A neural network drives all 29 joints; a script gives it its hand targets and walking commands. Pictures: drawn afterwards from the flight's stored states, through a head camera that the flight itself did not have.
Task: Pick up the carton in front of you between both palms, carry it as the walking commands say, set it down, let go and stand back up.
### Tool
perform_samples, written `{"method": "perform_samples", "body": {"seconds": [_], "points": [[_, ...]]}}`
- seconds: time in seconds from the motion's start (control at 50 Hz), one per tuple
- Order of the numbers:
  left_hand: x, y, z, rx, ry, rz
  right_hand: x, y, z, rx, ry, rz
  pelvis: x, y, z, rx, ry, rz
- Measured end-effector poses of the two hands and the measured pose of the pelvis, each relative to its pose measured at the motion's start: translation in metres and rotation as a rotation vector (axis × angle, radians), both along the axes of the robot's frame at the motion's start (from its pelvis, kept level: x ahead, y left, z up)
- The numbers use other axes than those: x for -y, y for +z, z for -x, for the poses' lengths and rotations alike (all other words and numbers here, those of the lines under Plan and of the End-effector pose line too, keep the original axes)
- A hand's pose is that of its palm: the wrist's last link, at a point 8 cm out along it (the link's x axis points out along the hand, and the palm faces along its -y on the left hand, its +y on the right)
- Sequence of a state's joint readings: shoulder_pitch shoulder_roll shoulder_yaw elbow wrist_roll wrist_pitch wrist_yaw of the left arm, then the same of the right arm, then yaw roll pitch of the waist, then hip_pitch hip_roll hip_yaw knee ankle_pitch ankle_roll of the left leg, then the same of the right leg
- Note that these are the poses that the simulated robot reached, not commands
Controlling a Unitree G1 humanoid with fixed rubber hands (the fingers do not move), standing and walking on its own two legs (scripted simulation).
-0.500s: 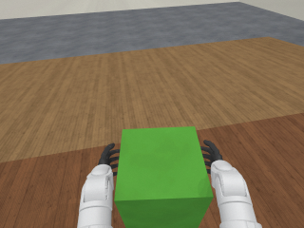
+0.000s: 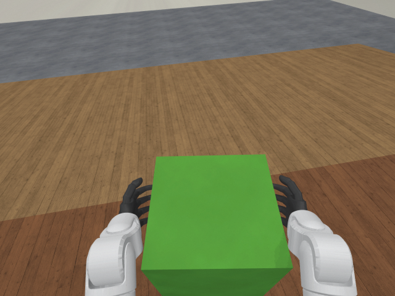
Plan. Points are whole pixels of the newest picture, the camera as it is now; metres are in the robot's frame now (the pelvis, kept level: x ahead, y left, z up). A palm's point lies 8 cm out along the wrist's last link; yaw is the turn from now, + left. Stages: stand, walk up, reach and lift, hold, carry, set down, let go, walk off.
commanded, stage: carry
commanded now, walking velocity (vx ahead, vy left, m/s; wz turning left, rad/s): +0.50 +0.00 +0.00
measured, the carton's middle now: (211, 231) +0.27 +0.00 +0.03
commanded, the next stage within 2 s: none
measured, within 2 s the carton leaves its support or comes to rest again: neither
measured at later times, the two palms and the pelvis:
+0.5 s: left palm (144, 132) +0.52 +0.15 +0.11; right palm (260, 130) +0.50 -0.15 +0.11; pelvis +0.28 +0.02 +0.01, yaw -2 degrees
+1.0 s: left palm (162, 80) +0.83 +0.13 +0.11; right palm (244, 76) +0.84 -0.17 +0.10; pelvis +0.61 -0.03 +0.02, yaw +2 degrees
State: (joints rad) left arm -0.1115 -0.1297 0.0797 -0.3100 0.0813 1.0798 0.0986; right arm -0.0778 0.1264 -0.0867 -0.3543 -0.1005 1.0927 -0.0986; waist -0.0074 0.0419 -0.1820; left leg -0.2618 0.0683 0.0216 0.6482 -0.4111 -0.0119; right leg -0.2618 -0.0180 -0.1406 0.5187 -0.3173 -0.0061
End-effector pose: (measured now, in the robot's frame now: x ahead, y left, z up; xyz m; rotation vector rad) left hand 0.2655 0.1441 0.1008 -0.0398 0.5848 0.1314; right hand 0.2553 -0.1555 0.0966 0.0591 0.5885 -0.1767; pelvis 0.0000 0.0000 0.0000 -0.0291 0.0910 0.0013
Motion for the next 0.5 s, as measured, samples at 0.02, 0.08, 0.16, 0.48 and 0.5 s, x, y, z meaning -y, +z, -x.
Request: {"method": "perform_samples", "body": {"seconds": [0.02,0.08,0.16,0.48,0.5], "points": [[0.000,-0.001,-0.005,-0.011,0.003,0.004,0.001,0.000,-0.006,-0.011,-0.001,-0.001,0.001,0.000,-0.009,-0.006,0.012,-0.005],[-0.006,-0.005,-0.018,-0.053,0.033,0.023,-0.006,0.002,-0.028,-0.052,0.016,-0.003,0.001,0.006,-0.038,-0.019,0.023,-0.031],[-0.024,-0.007,-0.045,-0.062,0.086,0.039,-0.023,0.002,-0.068,-0.061,0.052,-0.010,-0.008,0.005,-0.079,-0.013,0.012,-0.053],[-0.009,0.010,-0.242,-0.046,-0.045,0.041,-0.010,0.017,-0.226,-0.043,-0.078,-0.027,-0.021,0.016,-0.264,-0.002,-0.031,0.000],[-0.007,0.008,-0.253,-0.044,-0.037,0.040,-0.008,0.016,-0.241,-0.041,-0.070,-0.027,-0.018,0.014,-0.278,0.000,-0.030,0.000]]}}
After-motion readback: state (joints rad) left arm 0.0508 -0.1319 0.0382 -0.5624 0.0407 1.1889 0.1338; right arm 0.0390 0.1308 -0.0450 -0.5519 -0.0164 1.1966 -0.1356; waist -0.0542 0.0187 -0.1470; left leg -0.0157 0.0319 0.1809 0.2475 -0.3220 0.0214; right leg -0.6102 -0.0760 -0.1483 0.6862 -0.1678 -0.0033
